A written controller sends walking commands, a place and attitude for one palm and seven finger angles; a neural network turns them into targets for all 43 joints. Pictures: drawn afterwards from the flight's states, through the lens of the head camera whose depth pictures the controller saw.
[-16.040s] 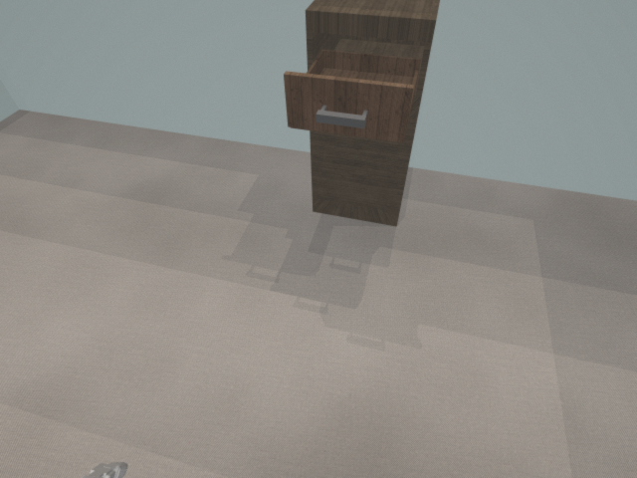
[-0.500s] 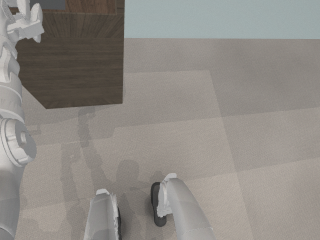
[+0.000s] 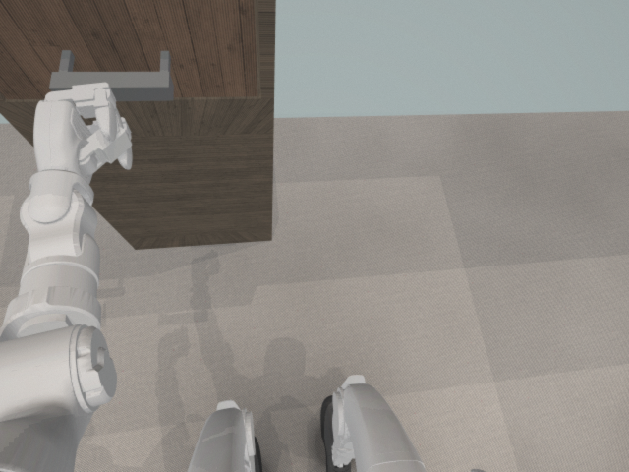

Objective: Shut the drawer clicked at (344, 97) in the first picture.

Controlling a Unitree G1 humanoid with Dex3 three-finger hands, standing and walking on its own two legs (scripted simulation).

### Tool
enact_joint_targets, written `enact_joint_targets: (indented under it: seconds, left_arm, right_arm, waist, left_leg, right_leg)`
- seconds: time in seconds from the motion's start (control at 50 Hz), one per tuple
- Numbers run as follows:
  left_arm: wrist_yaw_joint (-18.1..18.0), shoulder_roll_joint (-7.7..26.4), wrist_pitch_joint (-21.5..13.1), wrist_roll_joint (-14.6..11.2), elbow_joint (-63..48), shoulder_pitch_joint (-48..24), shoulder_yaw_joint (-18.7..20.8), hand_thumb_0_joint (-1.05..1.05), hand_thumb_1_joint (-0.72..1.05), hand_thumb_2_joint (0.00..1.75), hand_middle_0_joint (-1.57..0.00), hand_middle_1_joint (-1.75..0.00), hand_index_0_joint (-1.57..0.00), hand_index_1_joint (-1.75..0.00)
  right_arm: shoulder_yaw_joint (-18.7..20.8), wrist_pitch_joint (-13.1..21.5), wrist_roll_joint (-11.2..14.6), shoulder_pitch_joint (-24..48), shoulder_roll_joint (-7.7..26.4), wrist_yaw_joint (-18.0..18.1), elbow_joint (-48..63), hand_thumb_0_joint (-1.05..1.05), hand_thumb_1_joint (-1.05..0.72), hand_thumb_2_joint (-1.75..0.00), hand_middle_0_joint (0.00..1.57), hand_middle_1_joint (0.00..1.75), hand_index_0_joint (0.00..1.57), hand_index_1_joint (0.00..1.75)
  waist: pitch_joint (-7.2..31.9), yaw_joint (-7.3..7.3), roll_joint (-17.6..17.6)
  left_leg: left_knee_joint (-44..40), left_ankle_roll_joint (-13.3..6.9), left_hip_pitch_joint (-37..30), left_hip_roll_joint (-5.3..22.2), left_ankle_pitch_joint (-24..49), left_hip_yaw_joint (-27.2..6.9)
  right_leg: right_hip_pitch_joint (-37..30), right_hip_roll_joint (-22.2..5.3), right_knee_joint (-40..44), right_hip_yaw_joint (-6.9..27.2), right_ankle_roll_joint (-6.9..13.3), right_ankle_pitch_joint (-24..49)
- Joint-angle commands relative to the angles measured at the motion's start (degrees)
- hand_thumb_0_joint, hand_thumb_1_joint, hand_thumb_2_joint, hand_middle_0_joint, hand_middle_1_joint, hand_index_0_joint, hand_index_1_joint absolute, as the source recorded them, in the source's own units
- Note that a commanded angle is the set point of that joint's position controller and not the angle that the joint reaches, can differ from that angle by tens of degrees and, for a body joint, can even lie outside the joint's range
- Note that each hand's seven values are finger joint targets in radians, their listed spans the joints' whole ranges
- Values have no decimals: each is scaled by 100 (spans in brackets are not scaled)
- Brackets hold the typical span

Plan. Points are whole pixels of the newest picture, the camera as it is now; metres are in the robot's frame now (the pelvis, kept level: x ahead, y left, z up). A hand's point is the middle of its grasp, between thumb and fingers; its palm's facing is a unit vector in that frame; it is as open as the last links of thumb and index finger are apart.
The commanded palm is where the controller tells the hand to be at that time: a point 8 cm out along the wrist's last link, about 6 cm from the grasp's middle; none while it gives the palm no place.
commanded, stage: draw the hand back to the body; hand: left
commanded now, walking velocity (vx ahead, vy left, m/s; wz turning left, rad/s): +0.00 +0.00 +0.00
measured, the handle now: (116, 72) +0.60 +0.21 +0.04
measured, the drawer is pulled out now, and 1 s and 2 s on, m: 0.00 0.00 0.00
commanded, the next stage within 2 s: step back with the hand held close in 1.32 s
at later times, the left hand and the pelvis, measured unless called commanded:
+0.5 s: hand (41, 225) +0.35 +0.20 +0.14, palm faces +0.06 -0.99 -0.12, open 3.3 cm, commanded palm +0.31 +0.25 +0.15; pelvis +0.03 -0.01 +0.07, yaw +2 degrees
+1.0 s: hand out of the picture +0.23 +0.22 +0.23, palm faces +0.39 -0.85 -0.36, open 3.3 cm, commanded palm +0.18 +0.26 +0.25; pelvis +0.03 -0.02 +0.10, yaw +3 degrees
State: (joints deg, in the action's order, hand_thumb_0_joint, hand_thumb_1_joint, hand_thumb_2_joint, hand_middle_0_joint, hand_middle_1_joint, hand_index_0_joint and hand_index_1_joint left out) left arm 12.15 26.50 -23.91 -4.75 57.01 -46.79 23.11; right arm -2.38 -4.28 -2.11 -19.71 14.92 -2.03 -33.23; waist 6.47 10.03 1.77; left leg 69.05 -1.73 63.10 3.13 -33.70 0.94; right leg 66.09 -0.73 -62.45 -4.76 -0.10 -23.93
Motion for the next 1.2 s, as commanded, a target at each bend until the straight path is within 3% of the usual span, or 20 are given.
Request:
enact_joint_targets:
  seconds: [0.0, 0.06, 0.12, 0.16, 0.18, 0.24, 0.32, 0.38, 0.42, 0.44, 0.46, 0.48, 0.54, 0.58, 0.68, 0.78, 0.84, 0.92, 1.1, 1.18]
  left_arm:
    - [77, 1053, -291, -383, -2703, -802, -19, 0, 90, 90, -140, -160, -140, -160]
    - [13, 777, 35, -625, -3408, 435, -137, 0, 90, 90, -140, -160, -140, -160]
    - [-140, 485, 206, -752, -3818, 750, -311, 0, 90, 90, -140, -160, -140, -160]
    - [-244, 491, 164, -744, -4092, 915, -303, 0, 90, 90, -140, -160, -140, -160]
    - [-243, 254, 155, -737, -4180, 1039, -509, 0, 90, 90, -140, -160, -140, -160]
    - [-151, 34, 113, -786, -4559, 1441, -752, 0, 90, 90, -140, -160, -140, -160]
    - [57, -11, 334, -904, -4536, 2213, -725, 0, 90, 90, -140, -160, -140, -160]
    - [192, 55, 499, -1010, -5020, 2449, -658, 0, 90, 90, -140, -160, -140, -160]
    - [224, -2, 609, -1114, -5232, 2818, -603, 0, 90, 90, -140, -160, -140, -160]
    - [-485, 641, 873, -343, -5654, 2979, -683, 0, 90, 90, -140, -160, -140, -160]
    - [-852, 206, 1063, -272, -5955, 3178, -923, 0, 90, 90, -140, -160, -140, -160]
    - [-1100, 3, 1241, -183, -5873, 3496, -1106, 0, 90, 90, -140, -160, -140, -160]
    - [-1557, 159, 1498, -27, -6366, 3594, -1031, 0, 90, 90, -140, -160, -140, -160]
    - [-1716, 140, 1588, 60, -6704, 3661, -1036, 0, 90, 90, -140, -160, -140, -160]
    - [-1846, 61, 1747, 122, -7133, 4391, -981, 0, 90, 90, -140, -160, -140, -160]
    - [-1831, 24, 1722, 143, -7891, 5109, -876, 0, 90, 90, -140, -160, -140, -160]
    - [-1819, 56, 1728, 152, -8094, 5622, -741, 0, 90, 90, -140, -160, -140, -160]
    - [-1833, 134, 1645, 146, -8724, 6097, -477, 0, 90, 90, -140, -160, -140, -160]
    - [-1881, 327, 1458, 152, -9665, 7157, 21, 0, 90, 90, -140, -160, -140, -160]
    - [-1859, 36, 1444, 168, -9259, 7209, -180, 0, 90, 90, -140, -160, -140, -160]
  right_arm:
    - [496, 32, 133, -998, 964, 6, 515, 0, -90, -90, 20, 30, 20, 30]
    - [507, 74, 260, -845, 905, 26, 671, 0, -90, -90, 20, 30, 20, 30]
    - [492, 159, 328, -584, 863, 102, 706, 0, -90, -90, 20, 30, 20, 30]
    - [481, 227, 331, -502, 838, 166, 690, 0, -90, -90, 20, 30, 20, 30]
    - [470, 276, 336, -441, 800, 172, 701, 0, -90, -90, 20, 30, 20, 30]
    - [483, 417, 351, -308, 781, 212, 698, 0, -90, -90, 20, 30, 20, 30]
    - [442, 527, 410, 14, 780, 255, 785, 0, -90, -90, 20, 30, 20, 30]
    - [394, 637, 449, 302, 726, 300, 962, 0, -90, -90, 20, 30, 20, 30]
    - [366, 737, 465, 458, 706, 333, 1062, 0, -90, -90, 20, 30, 20, 30]
    - [426, 621, 446, 818, 677, 441, 1135, 0, -90, -90, 20, 30, 20, 30]
    - [380, 624, 424, 943, 566, 498, 1231, 0, -90, -90, 20, 30, 20, 30]
    - [349, 601, 436, 1012, 567, 541, 1187, 0, -90, -90, 20, 30, 20, 30]
    - [279, 606, 416, 1197, 570, 684, 1107, 0, -90, -90, 20, 30, 20, 30]
    - [227, 661, 390, 1276, 535, 737, 1054, 0, -90, -90, 20, 30, 20, 30]
    - [176, 835, 331, 1404, 488, 777, 885, 0, -90, -90, 20, 30, 20, 30]
    - [165, 1020, 270, 1513, 429, 715, 815, 0, -90, -90, 20, 30, 20, 30]
    - [194, 1096, 227, 1547, 443, 679, 774, 0, -90, -90, 20, 30, 20, 30]
    - [226, 1187, 197, 1540, 393, 643, 784, 0, -90, -90, 20, 30, 20, 30]
    - [292, 1471, 190, 1517, 350, 632, 766, 0, -90, -90, 20, 30, 20, 30]
    - [322, 1519, 204, 1488, 362, 668, 664, 0, -90, -90, 20, 30, 20, 30]
  waist:
    - [4172, -366, 1156]
    - [3651, -455, 604]
    - [2918, -396, 279]
    - [2696, -454, 393]
    - [2576, -449, 574]
    - [2446, -467, 582]
    - [1879, -589, 199]
    - [1809, -726, 345]
    - [1664, -800, 59]
    - [1852, -1020, 40]
    - [1417, -916, 49]
    - [1051, -930, 81]
    - [821, -961, -128]
    - [782, -1001, 73]
    - [374, -1118, -19]
    - [158, -1210, 311]
    - [-136, -1236, 25]
    - [-76, -1282, 155]
    - [-318, -1376, 250]
    - [-923, -1285, -94]
  left_leg:
    - [-1081, 222, -3152, -104, 4873, -405]
    - [-1439, 138, -2999, -82, 4952, -325]
    - [-1781, 77, -2753, -143, 4044, -179]
    - [-1943, 96, -2939, -158, 4088, -166]
    - [-2007, 113, -3107, -164, 4110, -145]
    - [-2130, 129, -3517, -152, 4335, -146]
    - [-2470, 139, -3445, -173, 3875, -155]
    - [-2680, 135, -3563, -224, 3684, -120]
    - [-2828, 119, -3583, -237, 3463, -117]
    - [-3054, 45, -3890, -316, 3376, -53]
    - [-3269, 72, -3946, -289, 3071, -34]
    - [-3435, 73, -3976, -263, 2776, -16]
    - [-3767, 26, -4275, -233, 2663, -60]
    - [-4013, 32, -4621, -234, 2723, -76]
    - [-4460, 15, -5137, -237, 3019, -35]
    - [-4768, 56, -5512, -249, 3330, -12]
    - [-4863, 54, -5543, -241, 3308, -13]
    - [-4904, 45, -5650, -247, 3346, 6]
    - [-4895, 60, -5674, -228, 3103, 9]
    - [-4925, 22, -5552, -209, 2605, 19]
  right_leg:
    - [-2886, 265, 645, 200, 155, 2926]
    - [-3478, 247, 945, 191, 126, 3333]
    - [-3781, 236, 1243, 191, 73, 3073]
    - [-3874, 226, 1337, 196, 82, 3060]
    - [-3829, 223, 1394, 181, 85, 2994]
    - [-3917, 210, 1557, 175, 93, 3019]
    - [-4229, 170, 1792, 101, 101, 2841]
    - [-4584, 134, 1927, 130, 126, 2839]
    - [-4766, 124, 2051, 101, 121, 2779]
    - [-5090, -39, 2363, 351, 186, 2462]
    - [-5039, -46, 2554, 314, 162, 2285]
    - [-5056, -60, 2706, 293, 160, 2035]
    - [-5418, -44, 3030, 284, 163, 1972]
    - [-5609, -58, 3209, 269, 166, 1980]
    - [-6042, -39, 3663, 237, 159, 2218]
    - [-6383, -23, 3982, 235, 166, 2411]
    - [-6383, 32, 4158, 215, 146, 2372]
    - [-6554, 9, 4203, 254, 133, 2428]
    - [-6440, 22, 4337, 287, 117, 2154]
    - [-6023, 23, 4534, 328, 98, 1550]
